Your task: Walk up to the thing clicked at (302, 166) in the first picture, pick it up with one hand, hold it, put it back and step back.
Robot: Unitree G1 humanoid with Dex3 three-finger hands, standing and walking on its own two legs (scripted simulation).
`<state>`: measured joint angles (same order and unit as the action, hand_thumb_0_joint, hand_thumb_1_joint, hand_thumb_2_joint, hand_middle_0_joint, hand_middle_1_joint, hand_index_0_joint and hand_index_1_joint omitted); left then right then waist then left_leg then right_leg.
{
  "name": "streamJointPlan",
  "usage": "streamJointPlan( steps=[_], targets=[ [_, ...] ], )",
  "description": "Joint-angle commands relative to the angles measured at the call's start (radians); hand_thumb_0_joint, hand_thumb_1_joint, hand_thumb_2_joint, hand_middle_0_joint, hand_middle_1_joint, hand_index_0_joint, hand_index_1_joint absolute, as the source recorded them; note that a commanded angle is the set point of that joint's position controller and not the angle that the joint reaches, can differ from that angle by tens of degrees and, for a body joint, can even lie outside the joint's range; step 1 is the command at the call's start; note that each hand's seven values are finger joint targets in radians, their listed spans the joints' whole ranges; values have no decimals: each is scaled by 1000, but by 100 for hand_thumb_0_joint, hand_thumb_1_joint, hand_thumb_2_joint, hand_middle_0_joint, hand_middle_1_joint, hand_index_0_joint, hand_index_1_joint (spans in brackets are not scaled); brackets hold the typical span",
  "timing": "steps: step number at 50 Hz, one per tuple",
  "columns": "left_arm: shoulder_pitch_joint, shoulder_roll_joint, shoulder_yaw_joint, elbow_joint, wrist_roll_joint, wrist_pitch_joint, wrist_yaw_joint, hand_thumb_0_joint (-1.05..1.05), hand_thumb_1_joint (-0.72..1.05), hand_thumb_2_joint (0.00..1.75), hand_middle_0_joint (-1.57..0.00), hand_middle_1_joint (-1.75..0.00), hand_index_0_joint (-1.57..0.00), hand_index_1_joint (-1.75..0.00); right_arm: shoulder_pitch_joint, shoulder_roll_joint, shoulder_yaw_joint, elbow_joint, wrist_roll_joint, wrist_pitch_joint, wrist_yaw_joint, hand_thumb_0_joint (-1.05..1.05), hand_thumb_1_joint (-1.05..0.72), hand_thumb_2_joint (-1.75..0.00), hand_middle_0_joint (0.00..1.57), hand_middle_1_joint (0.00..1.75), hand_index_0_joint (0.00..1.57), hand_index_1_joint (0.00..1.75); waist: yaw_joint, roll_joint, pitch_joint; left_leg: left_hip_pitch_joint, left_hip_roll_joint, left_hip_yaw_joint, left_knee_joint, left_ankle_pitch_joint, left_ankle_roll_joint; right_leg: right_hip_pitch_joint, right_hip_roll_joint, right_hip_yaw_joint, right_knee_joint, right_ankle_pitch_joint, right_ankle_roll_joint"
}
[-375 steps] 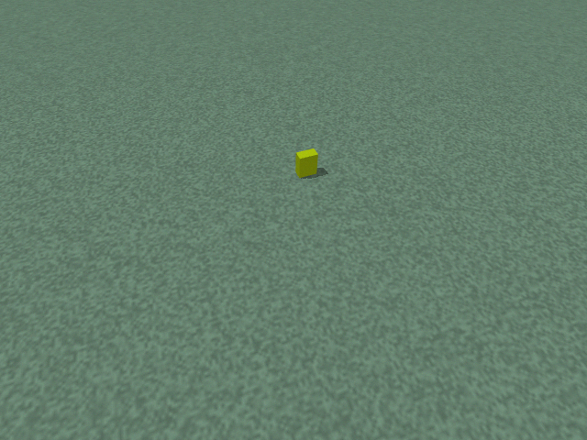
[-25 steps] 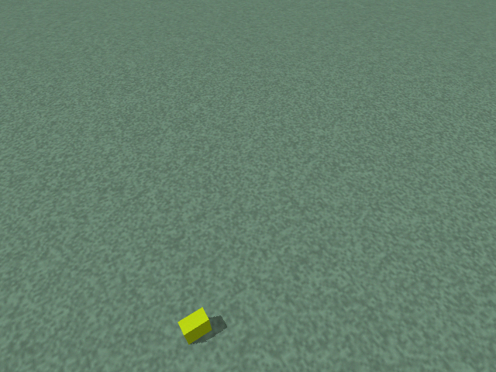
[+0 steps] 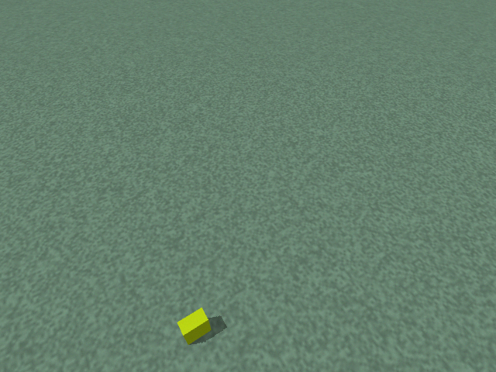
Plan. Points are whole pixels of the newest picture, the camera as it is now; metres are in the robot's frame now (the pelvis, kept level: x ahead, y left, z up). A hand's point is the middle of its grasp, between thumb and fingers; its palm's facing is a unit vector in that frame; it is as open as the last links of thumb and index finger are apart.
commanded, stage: stand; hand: left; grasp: from the side
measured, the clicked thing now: (194, 326) +0.40 +0.20 -0.72
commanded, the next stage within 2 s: go down in 0.24 s
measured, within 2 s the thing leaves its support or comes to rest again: neither
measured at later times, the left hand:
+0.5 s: hand out of the picture +0.12 +0.25 -0.16, palm faces +0.04 -0.95 -0.32, open 9.1 cm
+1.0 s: hand out of the picture +0.15 +0.28 -0.19, palm faces +0.06 -0.94 -0.33, open 16.7 cm
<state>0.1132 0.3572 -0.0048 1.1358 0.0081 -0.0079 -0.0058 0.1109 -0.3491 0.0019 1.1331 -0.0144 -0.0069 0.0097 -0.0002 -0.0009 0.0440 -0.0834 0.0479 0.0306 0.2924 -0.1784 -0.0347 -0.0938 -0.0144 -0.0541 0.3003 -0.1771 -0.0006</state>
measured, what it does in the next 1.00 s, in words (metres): lowers itself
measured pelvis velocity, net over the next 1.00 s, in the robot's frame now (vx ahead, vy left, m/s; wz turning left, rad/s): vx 0.00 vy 0.02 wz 0.00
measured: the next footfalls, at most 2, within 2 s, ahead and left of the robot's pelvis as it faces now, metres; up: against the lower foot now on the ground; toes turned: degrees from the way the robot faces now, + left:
none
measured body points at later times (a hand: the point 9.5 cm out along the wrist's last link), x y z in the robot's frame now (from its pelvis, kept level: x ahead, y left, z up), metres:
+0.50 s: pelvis -0.01 +0.00 -0.01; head +0.04 +0.01 +0.44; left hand +0.12 +0.30 -0.14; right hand +0.08 -0.28 -0.14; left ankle -0.01 +0.14 -0.75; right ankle -0.01 -0.12 -0.75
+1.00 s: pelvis +0.00 +0.02 -0.06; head +0.07 +0.04 +0.39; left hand +0.15 +0.32 -0.17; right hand +0.14 -0.24 -0.15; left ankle -0.01 +0.14 -0.75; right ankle -0.01 -0.12 -0.75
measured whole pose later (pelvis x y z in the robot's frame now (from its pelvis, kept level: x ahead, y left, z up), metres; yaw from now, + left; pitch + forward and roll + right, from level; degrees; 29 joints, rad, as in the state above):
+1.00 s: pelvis +0.00 +0.02 -0.06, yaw +0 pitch +13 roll -1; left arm 0.19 0.31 0.18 0.57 0.05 0.18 -0.02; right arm 0.23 -0.25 -0.03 0.63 0.02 -0.11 -0.04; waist -0.02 -0.01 -0.08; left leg -0.67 0.04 0.01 0.92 -0.46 0.00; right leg -0.66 -0.04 -0.05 0.87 -0.43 0.02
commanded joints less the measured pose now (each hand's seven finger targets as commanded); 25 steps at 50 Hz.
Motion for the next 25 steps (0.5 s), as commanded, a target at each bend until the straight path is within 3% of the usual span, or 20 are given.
streamJointPlan(
  steps=[1, 16, 17, 18, 19, 20, 21, 22, 23, 25],
  targets=[
    [-31, 215, 44, -60, 0, -25, 17, 0, 90, 90, -20, -30, -20, -30, -40, -207, -35, -54, 3, -20, -18, 0, -90, -90, 20, 30, 20, 30, 1, 14, -72, 7, 104, -83, -32, 161, 41, 7, -131, 105, -41, 168, -19],
    [-30, 214, 44, -62, 2, -25, 16, 0, 90, 90, -20, -30, -20, -30, -40, -211, -39, -56, 3, -21, -18, 0, -90, -90, 20, 30, 20, 30, 0, 16, -75, 12, 105, -85, -36, 152, 42, 10, -129, 105, -38, 157, -19],
    [-35, 211, 44, -63, -1, -24, 16, 0, 82, 82, -12, -22, -12, -22, -34, -206, -38, -57, 2, -21, -17, 0, -87, -89, 20, 30, 20, 30, -1, 7, -69, 3, 103, -83, -36, 160, 41, 11, -130, 105, -39, 161, -21],
    [-386, 22, 40, -414, -50, -112, 31, 0, 74, 74, -4, -14, -4, -14, -12, -37, 1, -335, 74, -68, -39, 0, -95, -93, 20, 30, 20, 30, -117, 51, 33, -134, -59, 38, 39, 7, 47, -212, -5, 40, 6, 66, -8],
    [-441, 82, 63, -328, -45, -98, 34, 0, 66, 66, -3, -7, -1, -9, 44, -67, -5, -282, 76, -67, -48, 0, -101, -93, 20, 30, 20, 30, -88, -7, -17, -125, -58, 32, 56, -12, 55, -155, -6, 28, 9, 28, -1],
    [-283, 187, 134, -168, -23, -57, 41, 0, 58, 58, -3, -7, -1, -9, 71, -102, -20, -265, 71, -58, -54, 0, -102, -93, 20, 30, 20, 30, -62, -35, -13, -156, -61, 27, 71, -22, 56, -164, 0, 16, 20, -6, -10],
    [-210, 199, 158, -121, -16, -44, 29, 0, 50, 50, -3, -12, -2, -12, 76, -102, -33, -291, 69, -49, -51, 0, -101, -93, 20, 30, 20, 30, -33, -23, -15, -187, -58, 32, 105, -7, 52, -178, 2, 14, 52, -8, -11],
    [-266, 209, 159, -148, 4, -43, 19, 0, 42, 42, -2, -14, -2, -14, 89, -101, -47, -315, 61, -51, -54, 0, -102, -93, 20, 30, 20, 30, -32, -36, -85, -186, -56, 27, 127, 17, 53, -174, 3, 14, 78, 13, -13],
    [-292, 251, 187, -177, 17, -53, 12, 0, 34, 34, -3, -15, -4, -14, 107, -98, -59, -330, 60, -57, -62, 0, -100, -93, 20, 30, 20, 30, -28, -31, -162, -187, -56, 22, 156, 42, 55, -161, -2, 20, 113, 59, -7],
    [-159, 224, 209, -99, 59, -36, -9, 0, 22, 22, -3, -20, -5, -17, 147, -93, -77, -357, 40, -64, -54, 0, -99, -92, 20, 30, 20, 30, -15, -34, -236, -243, -59, 8, 228, 97, 51, -169, -1, 17, 200, 122, -10]
  ],
)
